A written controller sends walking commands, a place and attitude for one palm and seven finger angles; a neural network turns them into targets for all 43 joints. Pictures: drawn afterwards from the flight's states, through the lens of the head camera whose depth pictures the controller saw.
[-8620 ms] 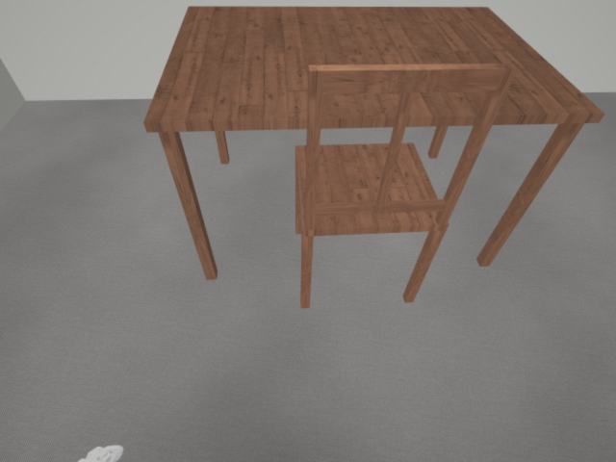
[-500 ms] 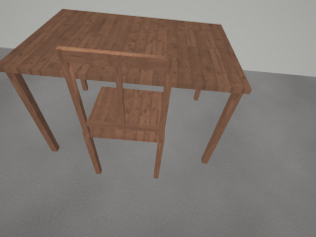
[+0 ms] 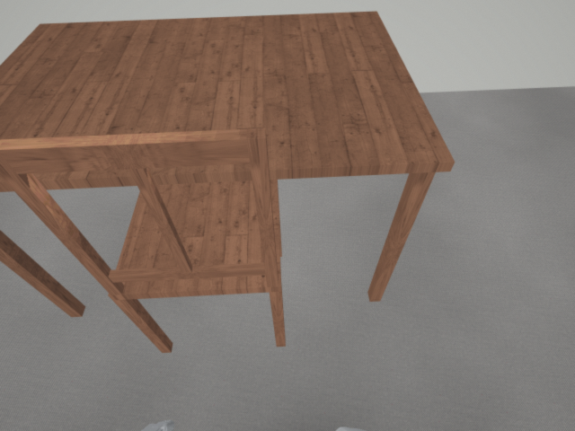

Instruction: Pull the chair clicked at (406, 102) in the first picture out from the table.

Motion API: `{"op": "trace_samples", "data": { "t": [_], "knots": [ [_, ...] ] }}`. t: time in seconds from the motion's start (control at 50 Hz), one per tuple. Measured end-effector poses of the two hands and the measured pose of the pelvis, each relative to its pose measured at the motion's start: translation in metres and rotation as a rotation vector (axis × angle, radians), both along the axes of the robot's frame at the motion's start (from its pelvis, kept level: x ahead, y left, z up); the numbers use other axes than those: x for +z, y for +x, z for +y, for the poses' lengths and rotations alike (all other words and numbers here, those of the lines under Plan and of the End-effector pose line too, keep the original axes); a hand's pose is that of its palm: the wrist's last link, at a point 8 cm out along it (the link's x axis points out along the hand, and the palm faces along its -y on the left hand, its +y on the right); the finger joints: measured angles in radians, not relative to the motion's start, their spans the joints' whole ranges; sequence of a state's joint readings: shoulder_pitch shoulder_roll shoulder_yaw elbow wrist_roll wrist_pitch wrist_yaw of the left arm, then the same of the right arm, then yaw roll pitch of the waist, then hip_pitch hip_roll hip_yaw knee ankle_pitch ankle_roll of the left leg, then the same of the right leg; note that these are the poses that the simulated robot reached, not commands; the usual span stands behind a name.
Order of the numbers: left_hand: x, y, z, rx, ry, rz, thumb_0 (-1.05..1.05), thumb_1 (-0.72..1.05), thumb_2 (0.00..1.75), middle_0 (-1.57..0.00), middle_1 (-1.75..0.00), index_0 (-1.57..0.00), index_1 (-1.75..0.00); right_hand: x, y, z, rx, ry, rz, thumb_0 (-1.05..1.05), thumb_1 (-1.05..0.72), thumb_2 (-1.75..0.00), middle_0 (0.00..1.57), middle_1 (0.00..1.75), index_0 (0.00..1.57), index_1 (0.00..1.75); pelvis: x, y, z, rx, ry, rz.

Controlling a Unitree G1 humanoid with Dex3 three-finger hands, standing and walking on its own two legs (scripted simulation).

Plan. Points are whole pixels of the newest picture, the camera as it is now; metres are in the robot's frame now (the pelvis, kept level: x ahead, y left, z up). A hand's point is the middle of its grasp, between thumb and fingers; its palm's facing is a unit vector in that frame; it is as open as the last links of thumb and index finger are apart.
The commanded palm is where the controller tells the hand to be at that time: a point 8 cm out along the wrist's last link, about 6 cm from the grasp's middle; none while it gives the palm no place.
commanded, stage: come to a stop and stand still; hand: left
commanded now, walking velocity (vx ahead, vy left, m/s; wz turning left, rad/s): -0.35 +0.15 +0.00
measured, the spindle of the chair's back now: (166, 226) +0.48 +0.25 -0.06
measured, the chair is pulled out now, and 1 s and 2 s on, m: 0.00 0.00 0.00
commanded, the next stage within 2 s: look again from close up in 1.28 s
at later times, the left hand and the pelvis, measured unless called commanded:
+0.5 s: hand out of the picture +0.03 +0.24 -0.17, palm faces +0.07 -0.98 -0.19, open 7.4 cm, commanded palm none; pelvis +0.01 +0.05 +0.02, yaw -1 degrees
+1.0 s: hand out of the picture +0.00 +0.15 -0.15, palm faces +0.01 -0.97 -0.24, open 7.3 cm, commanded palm none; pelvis -0.02 -0.03 +0.01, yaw -1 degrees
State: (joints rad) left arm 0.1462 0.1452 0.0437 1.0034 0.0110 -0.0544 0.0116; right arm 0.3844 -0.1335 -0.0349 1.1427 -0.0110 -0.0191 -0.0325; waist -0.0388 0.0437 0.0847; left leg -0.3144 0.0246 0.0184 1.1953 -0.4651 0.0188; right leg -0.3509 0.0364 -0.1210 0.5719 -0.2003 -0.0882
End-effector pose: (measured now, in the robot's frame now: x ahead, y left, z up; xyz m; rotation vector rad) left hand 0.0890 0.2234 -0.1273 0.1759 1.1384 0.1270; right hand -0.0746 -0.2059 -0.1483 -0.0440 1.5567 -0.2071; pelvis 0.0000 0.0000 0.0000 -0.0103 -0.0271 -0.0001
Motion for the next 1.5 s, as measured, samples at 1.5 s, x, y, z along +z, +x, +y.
{"op": "trace_samples", "data": {
  "t": [1.5],
  "knots": [
    [-0.004,-0.145,-0.036,0.081,-0.035,0.315,0.01,0.90,0.90,-0.20,-0.30,-0.20,-0.30,0.010,0.049,-0.034,0.074,-0.052,-0.148,0.01,-0.91,-0.90,0.19,0.30,0.20,0.30,0.010,-0.022,-0.016,-0.024,-0.019,0.035]
  ]
}}
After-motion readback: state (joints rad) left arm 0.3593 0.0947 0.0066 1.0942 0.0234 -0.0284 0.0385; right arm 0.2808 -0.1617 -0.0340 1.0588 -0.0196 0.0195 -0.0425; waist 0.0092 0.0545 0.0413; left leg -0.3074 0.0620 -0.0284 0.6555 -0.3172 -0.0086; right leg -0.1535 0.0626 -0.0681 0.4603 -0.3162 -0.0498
